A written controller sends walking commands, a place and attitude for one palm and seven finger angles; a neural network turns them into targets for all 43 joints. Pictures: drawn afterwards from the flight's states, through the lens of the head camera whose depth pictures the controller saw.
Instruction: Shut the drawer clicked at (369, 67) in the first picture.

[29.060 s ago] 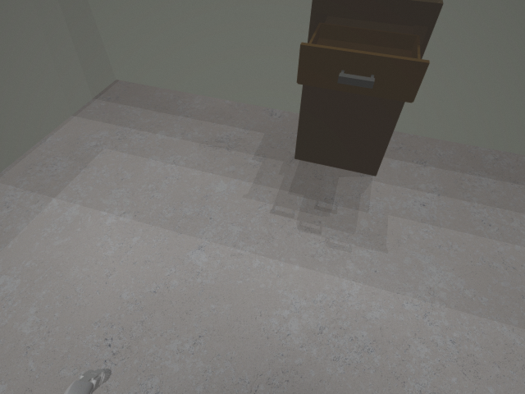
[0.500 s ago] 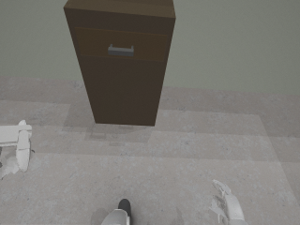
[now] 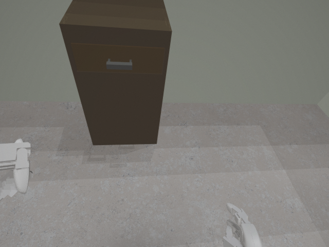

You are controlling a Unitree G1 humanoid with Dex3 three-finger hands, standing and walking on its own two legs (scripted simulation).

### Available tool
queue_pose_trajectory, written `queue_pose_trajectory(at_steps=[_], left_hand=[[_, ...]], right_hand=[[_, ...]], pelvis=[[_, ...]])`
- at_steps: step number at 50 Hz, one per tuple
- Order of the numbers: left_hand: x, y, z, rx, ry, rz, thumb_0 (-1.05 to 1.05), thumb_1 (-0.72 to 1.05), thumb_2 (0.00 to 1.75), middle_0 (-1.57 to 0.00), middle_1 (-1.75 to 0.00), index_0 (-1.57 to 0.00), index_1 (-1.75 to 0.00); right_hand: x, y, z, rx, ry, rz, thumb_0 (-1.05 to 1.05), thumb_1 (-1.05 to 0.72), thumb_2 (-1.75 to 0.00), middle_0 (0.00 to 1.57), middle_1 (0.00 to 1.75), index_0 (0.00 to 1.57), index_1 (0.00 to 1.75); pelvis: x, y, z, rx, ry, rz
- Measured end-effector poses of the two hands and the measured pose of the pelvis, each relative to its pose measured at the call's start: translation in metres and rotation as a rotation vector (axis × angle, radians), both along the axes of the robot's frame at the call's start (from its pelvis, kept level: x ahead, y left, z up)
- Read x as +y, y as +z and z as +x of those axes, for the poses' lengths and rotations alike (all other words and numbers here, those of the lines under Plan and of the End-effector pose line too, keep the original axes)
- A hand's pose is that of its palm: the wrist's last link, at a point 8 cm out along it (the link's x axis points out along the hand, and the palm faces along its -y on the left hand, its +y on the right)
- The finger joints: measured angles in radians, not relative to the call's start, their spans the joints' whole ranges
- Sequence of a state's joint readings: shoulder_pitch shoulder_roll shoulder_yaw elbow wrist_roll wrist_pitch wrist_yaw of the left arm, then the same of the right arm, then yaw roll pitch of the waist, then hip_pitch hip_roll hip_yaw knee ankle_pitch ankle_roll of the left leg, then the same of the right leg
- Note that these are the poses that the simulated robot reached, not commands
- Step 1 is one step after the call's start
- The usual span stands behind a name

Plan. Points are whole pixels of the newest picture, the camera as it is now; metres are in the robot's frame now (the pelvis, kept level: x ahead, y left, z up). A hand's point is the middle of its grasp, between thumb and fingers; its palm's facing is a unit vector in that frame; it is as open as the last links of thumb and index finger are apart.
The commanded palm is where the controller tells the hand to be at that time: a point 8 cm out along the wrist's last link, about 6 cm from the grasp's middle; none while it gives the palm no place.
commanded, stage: stop stepping back and stand still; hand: left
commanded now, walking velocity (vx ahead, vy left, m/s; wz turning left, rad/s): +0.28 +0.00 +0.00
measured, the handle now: (119, 63) +0.89 +0.21 -0.07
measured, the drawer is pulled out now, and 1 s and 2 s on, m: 0.00 0.00 0.00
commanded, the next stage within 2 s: let the arm hang, fingers relaxed in 0.64 s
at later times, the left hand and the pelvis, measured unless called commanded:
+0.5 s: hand (6, 174) +0.20 +0.26 +0.18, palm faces +0.39 -0.78 -0.50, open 3.3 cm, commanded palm +0.12 +0.30 +0.17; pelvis +0.01 +0.01 -0.01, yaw +3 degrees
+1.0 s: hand out of the picture +0.05 +0.24 -0.15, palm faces +0.05 -0.96 -0.26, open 3.1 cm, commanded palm none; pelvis -0.03 +0.03 -0.02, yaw +6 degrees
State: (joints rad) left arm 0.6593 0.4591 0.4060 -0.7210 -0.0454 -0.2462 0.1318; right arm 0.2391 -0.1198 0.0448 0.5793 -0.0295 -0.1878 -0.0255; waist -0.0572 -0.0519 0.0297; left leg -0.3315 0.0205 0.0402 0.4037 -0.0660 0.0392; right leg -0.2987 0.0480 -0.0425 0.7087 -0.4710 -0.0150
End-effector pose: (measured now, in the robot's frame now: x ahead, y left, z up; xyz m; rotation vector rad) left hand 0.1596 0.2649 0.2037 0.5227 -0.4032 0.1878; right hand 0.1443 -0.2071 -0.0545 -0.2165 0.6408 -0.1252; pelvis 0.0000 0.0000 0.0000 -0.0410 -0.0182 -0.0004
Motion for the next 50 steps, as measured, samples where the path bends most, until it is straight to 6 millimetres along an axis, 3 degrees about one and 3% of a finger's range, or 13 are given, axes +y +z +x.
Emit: queue_pose_trajectory(at_steps=[3,9,12,16,19,22,27,37,39,43,46,50], left_hand=[[-0.001,0.009,-0.020,0.056,0.045,0.077,0.01,0.89,0.90,-1.40,-1.60,-1.41,-1.60],[0.029,-0.010,-0.045,0.098,0.269,0.001,0.01,0.89,0.90,-1.40,-1.60,-1.41,-1.60],[0.042,-0.030,-0.043,0.099,0.359,-0.112,0.01,0.89,0.90,-1.40,-1.60,-1.41,-1.60],[0.039,-0.050,-0.028,0.090,0.332,-0.205,0.01,0.89,0.90,-1.40,-1.60,-1.41,-1.60],[0.034,-0.044,-0.014,0.064,0.252,-0.170,0.02,0.89,0.90,-1.40,-1.60,-1.41,-1.60],[0.031,-0.024,-0.006,0.039,0.187,-0.052,0.02,0.89,0.90,-1.40,-1.60,-1.41,-1.60],[0.030,-0.002,-0.004,0.060,0.154,0.072,0.02,0.89,0.90,-1.40,-1.60,-1.41,-1.60],[0.046,-0.035,-0.029,0.223,0.240,-0.030,0.01,0.89,0.90,-1.40,-1.60,-1.41,-1.60],[0.052,-0.062,-0.027,0.298,0.228,-0.044,0.01,0.89,0.90,-1.40,-1.60,-1.40,-1.60],[0.065,-0.181,-0.032,0.764,0.309,-0.181,0.00,0.90,0.90,-1.36,-1.56,-1.37,-1.56],[0.054,-0.258,-0.065,1.088,0.338,-0.276,0.01,0.90,0.90,-1.29,-1.50,-1.29,-1.49],[0.023,-0.326,-0.119,1.375,0.333,-0.410,0.01,0.91,0.90,-1.17,-1.37,-1.17,-1.37]], right_hand=[[0.004,-0.005,0.005,-0.003,0.016,0.039,0.01,-0.90,-0.90,0.20,0.30,0.21,0.30],[-0.008,-0.030,0.009,0.116,0.052,0.007,0.01,-0.90,-0.90,0.21,0.30,0.21,0.30],[-0.017,-0.031,0.008,0.135,0.039,-0.030,0.01,-0.90,-0.90,0.21,0.30,0.21,0.30],[-0.023,-0.030,0.016,0.110,0.032,-0.102,0.01,-0.90,-0.90,0.20,0.30,0.20,0.30],[-0.018,-0.024,0.023,0.089,0.019,-0.105,0.01,-0.90,-0.90,0.20,0.30,0.20,0.30],[-0.007,-0.019,0.030,0.042,0.025,-0.060,0.01,-0.90,-0.90,0.20,0.30,0.20,0.30],[0.010,-0.023,0.032,0.045,0.036,0.029,0.01,-0.90,-0.90,0.20,0.30,0.20,0.30],[0.014,-0.031,0.016,0.117,0.021,0.014,0.01,-0.90,-0.90,0.20,0.30,0.20,0.30],[0.011,-0.038,0.015,0.122,0.063,0.020,0.01,-0.90,-0.90,0.20,0.30,0.20,0.30],[0.000,-0.062,0.008,0.211,0.093,0.015,0.01,-0.90,-0.90,0.20,0.30,0.20,0.30],[-0.007,-0.068,-0.009,0.267,0.075,-0.003,0.01,-0.90,-0.90,0.20,0.30,0.20,0.30],[-0.014,-0.068,-0.047,0.389,0.050,-0.053,0.01,-0.90,-0.90,0.20,0.30,0.20,0.30]], pelvis=[[-0.002,0.001,0.000,0.013,0.009,0.010],[-0.001,-0.002,-0.005,0.014,0.028,0.050],[0.003,-0.001,0.002,0.015,0.051,0.056],[0.014,-0.010,0.009,0.005,0.081,0.025],[0.017,-0.011,0.007,-0.010,0.068,0.047],[0.016,-0.011,0.007,-0.005,0.059,0.054],[0.015,-0.006,0.006,0.016,0.057,0.025],[0.025,-0.003,-0.001,0.008,0.054,0.031],[0.027,-0.006,-0.007,0.019,0.066,0.030],[0.034,-0.014,-0.020,0.026,0.087,0.027],[0.034,-0.016,-0.027,0.017,0.091,0.030],[0.033,-0.016,-0.033,0.000,0.102,0.030]])
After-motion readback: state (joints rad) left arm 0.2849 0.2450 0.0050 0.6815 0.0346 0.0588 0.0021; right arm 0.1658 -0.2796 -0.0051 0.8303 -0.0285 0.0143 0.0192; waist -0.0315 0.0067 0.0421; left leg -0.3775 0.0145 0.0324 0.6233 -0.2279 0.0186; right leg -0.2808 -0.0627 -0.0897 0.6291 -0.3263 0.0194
